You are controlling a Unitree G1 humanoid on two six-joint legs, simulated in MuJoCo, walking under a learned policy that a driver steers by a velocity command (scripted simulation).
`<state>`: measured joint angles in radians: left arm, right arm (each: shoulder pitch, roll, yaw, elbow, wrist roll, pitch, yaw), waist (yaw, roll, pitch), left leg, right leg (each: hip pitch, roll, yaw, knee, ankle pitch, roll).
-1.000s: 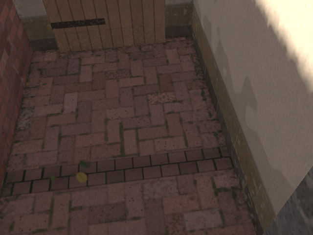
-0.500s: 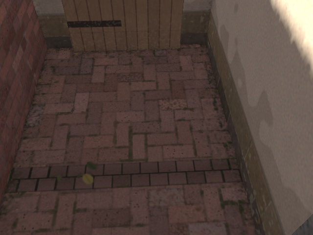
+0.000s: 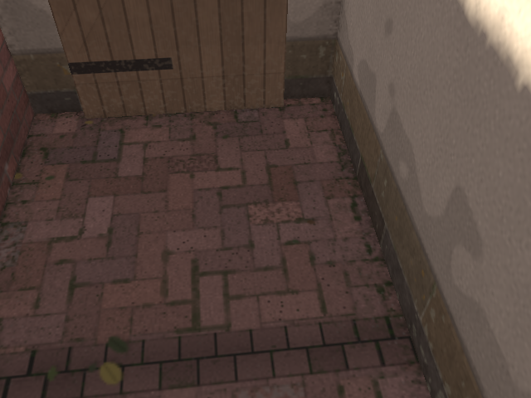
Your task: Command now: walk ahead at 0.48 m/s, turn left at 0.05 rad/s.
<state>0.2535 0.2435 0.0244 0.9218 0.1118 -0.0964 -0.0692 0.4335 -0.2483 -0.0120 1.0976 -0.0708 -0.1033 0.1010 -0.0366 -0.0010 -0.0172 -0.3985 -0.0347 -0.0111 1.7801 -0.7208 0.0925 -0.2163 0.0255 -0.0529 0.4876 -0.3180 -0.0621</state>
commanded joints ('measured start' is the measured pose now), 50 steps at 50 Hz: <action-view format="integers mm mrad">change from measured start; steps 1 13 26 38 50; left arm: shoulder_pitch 401 370 -16 69 11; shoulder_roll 30 8 9 154 71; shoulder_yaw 3 -41 21 99 48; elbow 125 115 -115 -54 48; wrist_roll -11 -33 -124 -116 -128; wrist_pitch -13 -17 6 -37 -12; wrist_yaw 4 60 128 72 87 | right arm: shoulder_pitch -303 -438 -278 -134 -316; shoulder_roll -36 -53 -76 -2 62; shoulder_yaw -19 7 -42 -75 -64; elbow -243 -256 -233 -285 -368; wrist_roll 22 -42 84 102 88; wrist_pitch -32 46 34 34 38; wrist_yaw -16 -32 -112 -140 -123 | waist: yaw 159 117 111 215 50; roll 1 -3 -66 -4 -66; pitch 101 206 61 -139 -6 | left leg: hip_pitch -1004 -287 -12 -82 -154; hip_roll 112 215 311 17 69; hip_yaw -77 9 -449 -227 4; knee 108 -1260 -1525 -939 -1009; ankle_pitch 192 1123 518 536 562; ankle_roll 8 -13 220 42 -79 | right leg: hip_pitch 528 -46 -669 268 -27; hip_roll -450 -325 -202 -159 -215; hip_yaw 531 206 177 215 176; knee -52 176 842 61 -216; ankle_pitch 84 18 40 222 689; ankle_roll -324 -144 86 4 -126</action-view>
